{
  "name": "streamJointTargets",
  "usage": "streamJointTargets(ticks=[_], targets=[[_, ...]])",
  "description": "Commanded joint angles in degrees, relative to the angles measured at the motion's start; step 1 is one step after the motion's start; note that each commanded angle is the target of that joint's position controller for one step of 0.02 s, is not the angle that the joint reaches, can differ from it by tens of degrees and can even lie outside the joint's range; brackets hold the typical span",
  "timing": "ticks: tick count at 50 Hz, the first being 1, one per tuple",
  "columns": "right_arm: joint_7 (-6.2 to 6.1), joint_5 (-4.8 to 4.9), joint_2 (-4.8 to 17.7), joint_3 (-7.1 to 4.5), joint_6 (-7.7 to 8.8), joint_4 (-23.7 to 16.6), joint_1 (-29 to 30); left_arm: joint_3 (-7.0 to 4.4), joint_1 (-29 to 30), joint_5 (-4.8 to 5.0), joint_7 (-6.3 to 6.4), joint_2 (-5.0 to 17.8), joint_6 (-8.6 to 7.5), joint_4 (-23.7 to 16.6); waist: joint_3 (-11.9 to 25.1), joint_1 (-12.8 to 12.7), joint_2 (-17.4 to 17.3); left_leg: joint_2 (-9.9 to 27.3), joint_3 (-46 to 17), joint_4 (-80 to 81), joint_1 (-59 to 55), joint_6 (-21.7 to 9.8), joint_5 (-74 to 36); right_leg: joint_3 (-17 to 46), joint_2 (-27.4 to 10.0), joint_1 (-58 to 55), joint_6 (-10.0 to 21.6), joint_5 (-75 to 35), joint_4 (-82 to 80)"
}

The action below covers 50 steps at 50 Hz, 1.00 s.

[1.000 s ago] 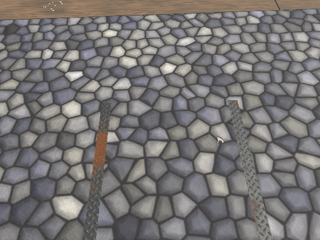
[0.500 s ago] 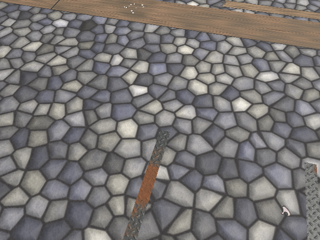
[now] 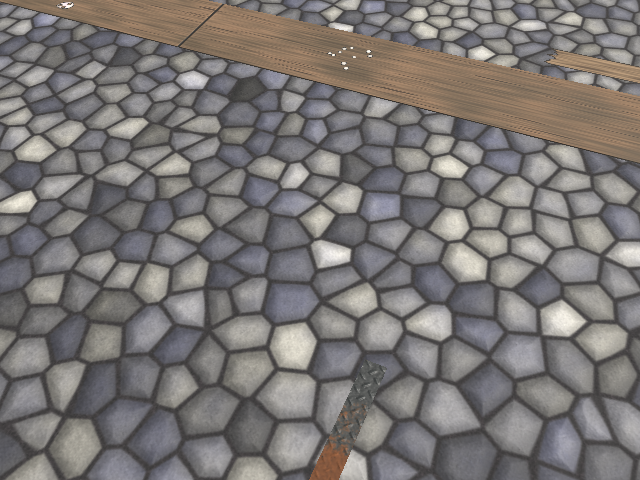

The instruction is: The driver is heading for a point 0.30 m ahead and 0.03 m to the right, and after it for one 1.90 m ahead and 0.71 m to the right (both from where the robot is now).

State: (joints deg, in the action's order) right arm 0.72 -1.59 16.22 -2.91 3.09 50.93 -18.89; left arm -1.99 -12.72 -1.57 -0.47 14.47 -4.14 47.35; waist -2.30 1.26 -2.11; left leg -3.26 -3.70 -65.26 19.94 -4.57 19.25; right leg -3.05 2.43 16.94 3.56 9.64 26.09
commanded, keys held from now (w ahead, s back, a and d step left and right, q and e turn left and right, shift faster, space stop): w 0.12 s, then e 0.88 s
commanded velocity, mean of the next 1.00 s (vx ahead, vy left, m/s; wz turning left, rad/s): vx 0.18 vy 0.00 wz -0.35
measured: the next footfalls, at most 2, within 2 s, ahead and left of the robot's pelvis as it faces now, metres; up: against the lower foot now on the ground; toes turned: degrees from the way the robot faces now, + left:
left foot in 0.34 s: +0.32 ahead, +0.10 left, +0.00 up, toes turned -3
right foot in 0.78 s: +0.19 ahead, -0.09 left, +0.00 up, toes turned -22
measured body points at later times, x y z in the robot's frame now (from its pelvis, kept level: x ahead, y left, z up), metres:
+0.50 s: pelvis +0.18 +0.03 +0.00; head +0.22 +0.04 +0.44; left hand +0.25 +0.29 -0.15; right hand +0.30 -0.23 -0.11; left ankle +0.28 +0.10 -0.74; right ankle +0.11 -0.08 -0.66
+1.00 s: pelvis +0.17 +0.00 +0.01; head +0.18 -0.04 +0.45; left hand +0.39 +0.21 -0.09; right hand +0.15 -0.29 -0.13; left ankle +0.24 +0.12 -0.67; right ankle +0.15 -0.08 -0.74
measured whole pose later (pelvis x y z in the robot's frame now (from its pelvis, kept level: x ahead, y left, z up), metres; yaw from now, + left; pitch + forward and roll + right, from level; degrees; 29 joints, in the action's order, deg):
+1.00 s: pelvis +0.17 +0.00 +0.01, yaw -26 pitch +1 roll +2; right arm -0.8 -1.4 16.3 -3.9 -2.7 45.8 -11.5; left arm -3.8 -13.8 -0.5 0.0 15.4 2.5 42.9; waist -1.9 -0.1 -1.9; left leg 0.4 -0.3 -57.5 29.2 2.1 20.3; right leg 3.4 3.8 14.8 4.3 11.1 25.1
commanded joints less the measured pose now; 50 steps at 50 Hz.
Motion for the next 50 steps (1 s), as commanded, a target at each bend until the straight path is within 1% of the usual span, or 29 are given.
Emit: streamJointTargets(ticks=[1, 3, 6, 8, 10, 12, 14, 15, 16, 17, 18, 19, 20, 21, 22, 23, 24, 27, 31, 35, 37, 38, 39, 40, 41, 43, 45, 47, 50], targets=[[0.84, -0.81, 3.1, -0.33, -0.45, -2.7, -2.5, -1.07, -5.4, 0.65, -0.10, 4.9, -1.64, 0.3, 2.6, -0.2, 7.3, 4.3, -1.0, 0.8, 9.8, 1.1, -2.0, 17.2, -14.7, -9.7, 7.8, -8.6, -14.9], [1.19, -0.95, 2.4, 0.02, -0.84, -3.4, 0.0, -1.29, -7.1, 1.07, -0.23, 5.6, -2.11, 1.6, 1.7, 0.0, 7.2, 5.6, 0.6, 3.5, 12.6, 1.9, -4.0, 14.6, -14.5, -9.8, 8.5, -10.1, -16.8], [1.53, -0.84, 1.6, 0.79, -0.84, -6.0, 8.2, -1.28, -9.6, 1.14, -0.25, 5.5, -1.85, 3.1, -0.8, -1.5, 6.6, 7.9, 3.2, 11.5, 16.9, 3.4, -9.9, 11.5, -13.4, -10.2, 8.6, -10.0, -19.5], [1.41, -0.65, 0.0, 1.63, -0.52, -7.2, 12.4, -0.95, -11.0, 1.35, -0.26, 5.0, -1.66, 4.3, -2.1, -2.0, 6.2, 7.2, 5.5, 19.8, 13.8, 4.4, -13.0, 8.4, -11.5, -8.7, 7.8, -24.3, -17.3], [1.01, -0.11, -1.1, 2.30, -0.18, -7.2, 14.0, -1.04, -12.6, 1.26, -0.14, 5.8, -1.41, 5.5, -0.7, -2.7, 6.8, 4.7, 7.1, 25.7, 8.4, 4.9, -15.6, 6.2, -10.3, -8.6, 6.5, -36.5, -13.3], [0.25, 0.22, -0.3, 2.26, 0.14, -7.0, 14.4, -1.13, -13.9, 1.19, 0.03, 6.5, -0.93, 6.2, 1.1, -3.1, 7.8, 2.8, 6.7, 28.7, 5.5, 4.6, -17.5, 7.0, -10.3, -10.7, 5.6, -40.3, -9.4], [-0.59, 0.33, 1.4, 1.83, 0.51, -6.6, 13.2, -1.46, -12.6, 1.19, 0.41, 7.3, -0.37, 5.9, 1.8, -2.3, 8.7, 2.1, 5.0, 32.2, 2.6, 3.6, -16.2, 9.6, -10.7, -12.1, 4.7, -39.3, -5.2], [-1.02, 0.30, 2.5, 1.46, 0.83, -5.7, 10.6, -1.65, -11.5, 1.30, 0.65, 7.5, -0.12, 5.5, 2.4, -1.1, 8.4, 1.9, 4.2, 35.4, -0.6, 3.0, -16.5, 11.2, -10.5, -12.4, 3.9, -37.4, -2.1], [-1.53, -0.10, 3.4, 1.05, 1.48, -4.3, 6.3, -1.78, -10.1, 1.84, 0.74, 7.5, 0.08, 5.1, 3.6, 1.2, 6.5, 2.1, 4.2, 41.2, -6.8, 2.1, -21.5, 11.0, -8.8, -11.1, 2.6, -34.4, 3.6], [-2.11, -1.09, 6.7, 0.16, 2.34, -3.3, 1.4, -1.47, -10.2, 2.48, 0.80, 6.0, -0.15, 3.8, 8.1, 2.4, 2.2, 8.9, -0.3, 40.7, -17.6, 0.5, -36.4, 9.8, -5.7, -5.2, 1.0, -23.0, 13.1], [-2.22, -1.79, 11.2, -0.81, 2.21, -4.2, -2.8, -0.50, -15.3, 3.56, 1.31, 1.0, -0.04, 2.0, 17.0, 1.5, -8.7, 26.7, -13.4, 35.3, -32.5, -5.3, -64.5, 5.3, 0.3, 6.4, -0.6, 11.9, 29.3], [-1.77, 0.90, 10.2, -1.20, 0.71, -4.9, -2.4, -1.28, -19.3, 3.37, 2.28, 3.2, 1.46, 3.3, 23.7, 1.5, -11.2, 31.7, -19.3, 36.1, -32.7, -11.5, -68.4, 4.0, 3.1, 9.9, -0.5, 30.4, 40.4], [-1.70, 1.63, 6.7, -0.51, -0.07, -6.1, 0.7, -2.26, -17.8, 1.75, 2.39, 5.8, 2.74, 4.2, 18.8, 0.3, -4.6, 28.7, -15.8, 39.4, -26.2, -11.5, -57.5, 5.5, 0.4, 11.6, -0.9, 27.8, 44.4], [-2.11, 1.32, 3.5, 0.37, -0.36, -7.0, 5.3, -2.46, -14.0, 0.81, 1.86, 5.1, 3.46, 3.6, 12.2, -0.8, -3.0, 25.2, -11.5, 42.6, -19.5, -10.0, -46.6, 5.4, -1.5, 13.0, -1.6, 23.5, 44.2], [-2.68, 0.98, 2.0, 0.87, -0.60, -7.3, 7.9, -2.61, -11.8, 0.39, 1.33, 4.4, 4.11, 2.9, 7.6, -1.9, -3.9, 22.5, -7.6, 45.7, -13.7, -8.5, -40.5, 5.2, -3.0, 12.7, -2.5, 20.4, 42.7], [-3.21, 0.86, 1.9, 0.90, -0.77, -7.2, 9.0, -2.75, -11.0, -0.03, 0.88, 4.0, 4.98, 2.5, 5.5, -2.9, -5.3, 20.7, -4.4, 47.9, -9.3, -7.8, -36.4, 4.9, -3.8, 11.2, -3.4, 17.9, 41.5], [-3.39, 0.50, 2.3, 0.72, -0.82, -7.1, 9.2, -2.73, -11.5, -0.24, 0.62, 3.3, 5.81, 2.6, 5.3, -3.3, -5.5, 19.8, -2.1, 48.6, -6.5, -7.9, -35.6, 3.7, -3.1, 9.2, -4.0, 16.3, 42.3], [-3.38, 0.11, 2.9, 0.33, -0.62, -7.0, 9.5, -2.88, -10.7, 0.10, 0.44, 2.6, 7.28, 1.4, 6.4, -4.3, -4.1, 19.9, 1.6, 49.5, -4.3, -8.9, -30.1, 3.0, -3.2, 8.2, -4.5, 14.3, 39.3], [-3.14, -0.21, 4.2, -0.32, -1.43, -6.9, 10.0, -2.28, -4.7, 0.02, -0.77, 2.4, 8.52, -2.0, 5.6, -2.9, -6.2, 20.0, 4.6, 51.0, -2.7, -8.0, -14.4, 1.4, -4.5, 5.9, -3.7, 11.6, 27.4], [-2.52, -0.32, 7.0, -1.50, -2.70, -6.6, 8.4, -2.25, -1.7, 0.47, -1.44, 3.8, 8.48, -4.8, 6.3, -1.4, -6.0, 22.4, 5.0, 48.9, -3.7, -7.0, -8.8, -1.2, -3.6, 1.4, -2.1, 14.0, 18.7], [-2.41, 0.16, 8.2, -2.07, -3.34, -6.5, 8.8, -2.26, -3.4, 0.54, -1.51, 3.7, 7.89, -5.1, 6.3, -2.8, -4.5, 22.2, 7.0, 45.2, -2.2, -4.3, -6.8, -2.3, -2.6, -4.2, -0.6, 11.0, 9.7], [-2.27, 0.00, 7.8, -2.25, -3.80, -6.0, 7.4, -2.54, -5.4, 0.51, -1.35, 4.6, 7.38, -4.5, 5.8, -3.4, -1.4, 20.9, 9.1, 40.9, 0.6, -1.1, -4.9, -0.5, -2.1, -8.3, 0.5, 8.4, 3.4], [-1.76, -0.16, 5.2, -2.00, -4.52, -5.7, 4.8, -3.22, -6.2, 0.02, -0.81, 7.9, 6.64, -4.7, 3.4, -3.2, 10.0, 15.7, 14.3, 28.8, 5.3, 3.5, 2.4, 12.5, -9.7, -9.0, 2.3, 9.6, -9.4], [-2.17, 0.60, 1.7, -0.98, -4.94, -9.9, 7.0, -5.24, -5.0, 0.21, -0.29, 17.1, 6.56, -6.7, -0.9, -2.9, 23.4, 4.0, 14.8, 18.8, 18.9, 7.7, 17.0, 35.5, -24.6, -6.8, 9.5, -0.5, -14.7], [-2.62, -0.33, 4.1, -1.30, -5.62, -10.3, 12.3, -5.59, -7.8, -0.53, 0.64, 15.6, 6.67, -5.7, -1.6, -5.8, 13.8, 5.3, 5.7, 8.7, 17.1, 7.2, 14.6, 31.7, -23.8, -3.1, 12.7, -3.8, -13.6], [-2.00, 1.15, 3.6, -1.46, -5.43, -8.9, 9.2, -4.19, -0.3, 0.16, 1.23, 11.1, 6.79, -6.7, -1.2, -0.5, 9.6, 5.7, 2.4, 7.1, 14.7, 6.3, 3.9, 21.7, -15.6, -1.3, 9.3, -1.2, -12.0], [-1.61, -0.39, 5.0, -2.07, -4.93, -7.2, 6.1, -3.60, 3.3, 0.85, 1.00, 8.8, 6.42, -8.4, 2.6, 0.4, 9.8, 4.4, 3.2, 4.2, 13.4, 5.9, 0.1, 18.1, -11.9, -5.0, 8.5, -9.8, -9.6], [-1.40, -0.14, 4.3, -2.05, -5.02, -7.7, 6.3, -3.58, 1.0, 1.33, 0.58, 8.6, 5.98, -8.3, 5.0, -0.3, 7.1, 4.0, 2.8, 3.8, 13.4, 6.4, 0.4, 18.7, -12.1, -8.2, 9.2, -14.9, -8.2], [-1.76, 0.41, 3.3, -1.59, -5.38, -9.2, 8.7, -4.09, -2.4, 1.14, 0.76, 9.7, 5.79, -7.7, 4.4, -2.2, 8.2, 3.9, 1.9, 9.6, 15.1, 7.1, 1.6, 21.9, -12.6, -12.0, 10.1, -13.8, -7.6]])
